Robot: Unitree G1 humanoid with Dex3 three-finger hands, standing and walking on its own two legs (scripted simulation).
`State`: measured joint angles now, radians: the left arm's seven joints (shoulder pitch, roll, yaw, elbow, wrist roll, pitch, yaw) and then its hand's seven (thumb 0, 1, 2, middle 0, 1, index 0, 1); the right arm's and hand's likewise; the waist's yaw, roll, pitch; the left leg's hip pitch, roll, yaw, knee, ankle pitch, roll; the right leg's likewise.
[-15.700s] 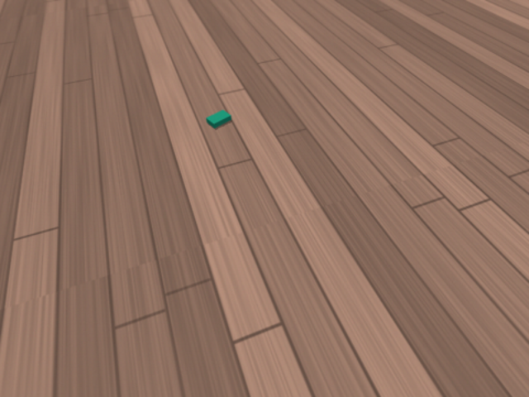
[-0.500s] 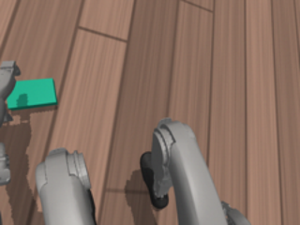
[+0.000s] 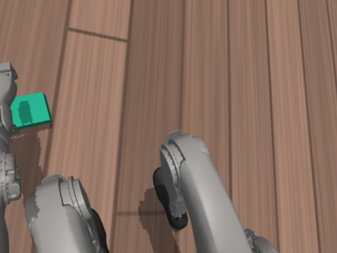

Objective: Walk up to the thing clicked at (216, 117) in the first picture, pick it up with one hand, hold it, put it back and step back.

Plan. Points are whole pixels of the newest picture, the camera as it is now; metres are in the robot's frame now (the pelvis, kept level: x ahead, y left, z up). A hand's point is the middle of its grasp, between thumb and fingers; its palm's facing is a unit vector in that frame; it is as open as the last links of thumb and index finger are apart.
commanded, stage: approach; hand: left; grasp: from above
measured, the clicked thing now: (21, 112) +0.52 +0.23 -0.31
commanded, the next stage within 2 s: close in in 0.14 s
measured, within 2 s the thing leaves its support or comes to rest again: neither
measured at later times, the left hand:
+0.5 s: hand (9, 112) +0.49 +0.23 -0.21, palm faces -0.46 -0.01 -0.89, open 14.0 cm
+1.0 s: hand (18, 117) +0.49 +0.23 -0.26, palm faces -0.49 -0.05 -0.87, open 14.0 cm
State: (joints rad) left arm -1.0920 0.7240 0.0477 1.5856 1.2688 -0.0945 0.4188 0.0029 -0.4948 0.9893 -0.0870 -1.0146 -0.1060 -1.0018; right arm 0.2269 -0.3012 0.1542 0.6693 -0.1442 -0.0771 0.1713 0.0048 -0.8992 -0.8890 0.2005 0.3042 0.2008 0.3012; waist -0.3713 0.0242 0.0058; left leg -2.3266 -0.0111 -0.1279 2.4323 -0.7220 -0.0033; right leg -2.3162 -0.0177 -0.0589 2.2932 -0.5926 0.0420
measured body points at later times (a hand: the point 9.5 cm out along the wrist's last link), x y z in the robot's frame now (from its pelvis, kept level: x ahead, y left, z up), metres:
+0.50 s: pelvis +0.00 +0.00 -0.01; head +0.26 +0.09 +0.35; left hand +0.51 +0.23 -0.16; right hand +0.02 -0.27 -0.07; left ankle +0.07 +0.12 -0.29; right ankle +0.12 -0.13 -0.29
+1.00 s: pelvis +0.00 +0.00 -0.02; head +0.30 +0.09 +0.31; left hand +0.51 +0.23 -0.21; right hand +0.00 -0.25 -0.07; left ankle +0.07 +0.12 -0.29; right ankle +0.12 -0.13 -0.29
